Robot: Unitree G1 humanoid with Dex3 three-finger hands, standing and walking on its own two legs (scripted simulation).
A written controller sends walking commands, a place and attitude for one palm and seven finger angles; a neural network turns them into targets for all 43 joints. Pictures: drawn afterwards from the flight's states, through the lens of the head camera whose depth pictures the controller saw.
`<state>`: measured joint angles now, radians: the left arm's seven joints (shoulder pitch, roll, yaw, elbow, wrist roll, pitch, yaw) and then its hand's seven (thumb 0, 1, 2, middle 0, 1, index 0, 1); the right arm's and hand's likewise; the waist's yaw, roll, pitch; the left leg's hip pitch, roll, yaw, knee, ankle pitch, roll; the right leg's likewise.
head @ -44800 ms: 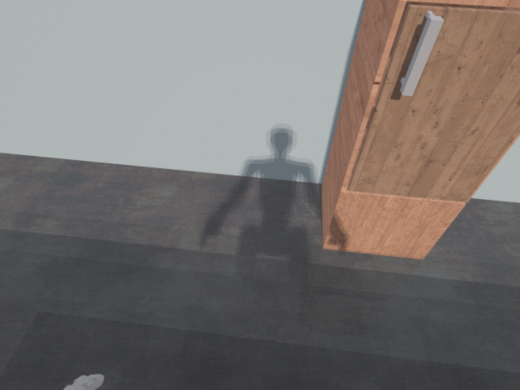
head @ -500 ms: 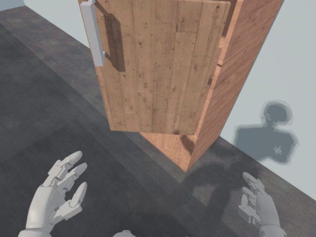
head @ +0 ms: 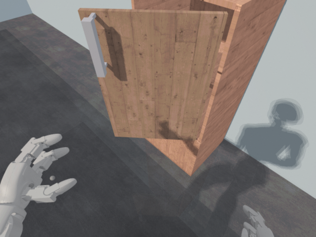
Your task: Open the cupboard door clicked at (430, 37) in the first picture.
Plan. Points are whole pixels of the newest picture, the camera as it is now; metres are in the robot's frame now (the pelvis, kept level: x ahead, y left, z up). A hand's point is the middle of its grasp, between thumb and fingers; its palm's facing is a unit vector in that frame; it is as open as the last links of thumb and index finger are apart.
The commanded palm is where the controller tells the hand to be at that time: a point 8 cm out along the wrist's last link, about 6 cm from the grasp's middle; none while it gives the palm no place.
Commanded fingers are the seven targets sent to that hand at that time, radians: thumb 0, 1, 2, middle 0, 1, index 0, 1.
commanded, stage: raise the hand with hooked fingers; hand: left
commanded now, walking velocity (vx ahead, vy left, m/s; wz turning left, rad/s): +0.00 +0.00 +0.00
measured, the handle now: (97, 46) +0.59 +0.22 +0.19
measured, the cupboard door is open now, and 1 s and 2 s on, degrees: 41 41 41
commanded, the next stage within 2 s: move the hooked fingers beside the handle in 1.24 s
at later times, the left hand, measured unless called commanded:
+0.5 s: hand (20, 139) +0.26 +0.29 +0.16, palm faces +0.07 -1.00 -0.05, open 13.8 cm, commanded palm +0.24 +0.33 +0.18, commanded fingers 0.00 -0.50 0.30 -0.30 -1.20 -0.30 -1.20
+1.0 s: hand (25, 114) +0.30 +0.28 +0.20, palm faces +0.05 -1.00 -0.05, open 14.0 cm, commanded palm +0.26 +0.32 +0.21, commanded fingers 0.00 -0.50 0.30 -0.30 -1.20 -0.30 -1.20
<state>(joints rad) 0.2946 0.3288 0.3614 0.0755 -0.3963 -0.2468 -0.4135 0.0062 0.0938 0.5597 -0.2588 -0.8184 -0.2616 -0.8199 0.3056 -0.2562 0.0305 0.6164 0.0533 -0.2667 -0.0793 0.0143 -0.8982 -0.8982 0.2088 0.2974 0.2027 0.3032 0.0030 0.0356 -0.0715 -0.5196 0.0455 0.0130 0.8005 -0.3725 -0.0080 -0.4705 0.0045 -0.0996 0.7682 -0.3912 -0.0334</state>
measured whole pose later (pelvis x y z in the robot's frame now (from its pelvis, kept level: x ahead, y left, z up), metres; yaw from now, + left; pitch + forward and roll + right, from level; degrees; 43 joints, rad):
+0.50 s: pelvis +0.00 +0.02 +0.02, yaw +1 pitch -1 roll -1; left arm -0.01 0.41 0.40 0.11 -0.34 0.02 -0.41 -0.01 -0.45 0.33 -0.30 -1.17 -0.30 -1.17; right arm 0.23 -0.24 0.10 0.60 0.07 -0.27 -0.11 0.01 -0.90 -0.90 0.21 0.30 0.20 0.30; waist 0.05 0.03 -0.03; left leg -0.29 0.01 0.02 0.61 -0.30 0.03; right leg -0.23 -0.02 -0.09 0.55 -0.30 0.00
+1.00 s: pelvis +0.01 +0.00 +0.03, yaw +0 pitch -2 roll +0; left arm -0.18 0.47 0.46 0.25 -0.32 0.14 -0.46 -0.01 -0.50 0.30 -0.30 -1.20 -0.30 -1.20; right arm 0.25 -0.29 0.07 0.60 0.09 -0.21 -0.10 0.01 -0.90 -0.90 0.21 0.30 0.20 0.30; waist 0.03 0.05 -0.02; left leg -0.22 0.02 0.03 0.50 -0.25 0.00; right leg -0.18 0.00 -0.09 0.48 -0.27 -0.03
